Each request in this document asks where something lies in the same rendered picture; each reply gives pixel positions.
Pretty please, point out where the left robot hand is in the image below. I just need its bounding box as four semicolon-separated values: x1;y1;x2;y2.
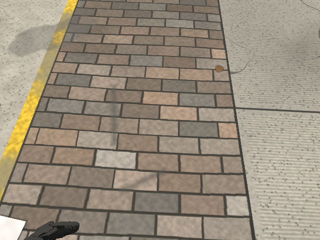
24;221;80;240

